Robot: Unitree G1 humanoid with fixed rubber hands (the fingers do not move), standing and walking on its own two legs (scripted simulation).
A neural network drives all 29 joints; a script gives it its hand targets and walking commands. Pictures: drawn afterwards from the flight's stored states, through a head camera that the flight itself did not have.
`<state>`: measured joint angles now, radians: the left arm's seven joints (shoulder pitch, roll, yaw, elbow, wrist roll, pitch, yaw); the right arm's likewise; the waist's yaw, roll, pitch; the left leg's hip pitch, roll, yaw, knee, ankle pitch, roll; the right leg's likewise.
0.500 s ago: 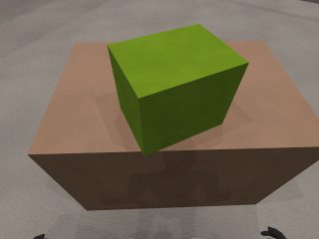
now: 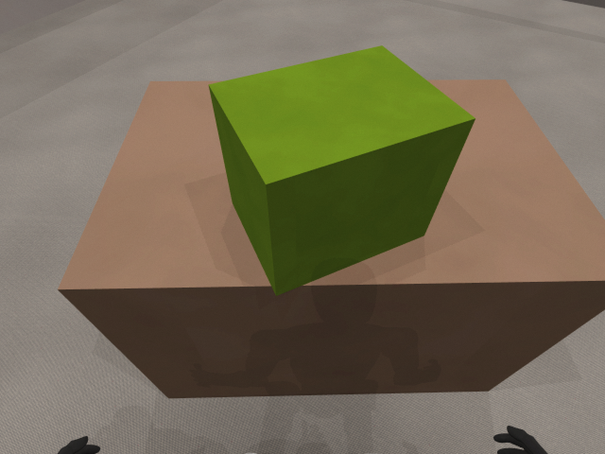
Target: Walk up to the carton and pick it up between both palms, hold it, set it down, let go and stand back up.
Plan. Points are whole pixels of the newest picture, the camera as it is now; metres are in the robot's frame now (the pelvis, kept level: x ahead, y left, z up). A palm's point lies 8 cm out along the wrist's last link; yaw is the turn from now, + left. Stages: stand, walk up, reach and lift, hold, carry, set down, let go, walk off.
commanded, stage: walk up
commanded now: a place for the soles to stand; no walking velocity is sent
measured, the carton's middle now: (329, 169) +0.53 -0.05 +0.05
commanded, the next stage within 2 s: none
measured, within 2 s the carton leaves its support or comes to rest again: neither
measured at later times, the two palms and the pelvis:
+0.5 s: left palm out of the picture +0.11 +0.30 -0.08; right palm out of the picture +0.07 -0.35 -0.07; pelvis +0.01 -0.03 +0.00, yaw +2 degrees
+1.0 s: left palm out of the picture +0.08 +0.23 -0.08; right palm out of the picture +0.11 -0.40 -0.07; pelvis +0.02 -0.09 +0.00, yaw +3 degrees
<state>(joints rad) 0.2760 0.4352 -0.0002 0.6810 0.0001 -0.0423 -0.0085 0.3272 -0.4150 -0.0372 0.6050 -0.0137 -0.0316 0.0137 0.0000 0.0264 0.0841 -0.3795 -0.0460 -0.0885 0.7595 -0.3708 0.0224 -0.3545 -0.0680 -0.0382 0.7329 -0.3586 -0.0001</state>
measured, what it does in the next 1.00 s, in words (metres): steps on the spot: right foot, then left foot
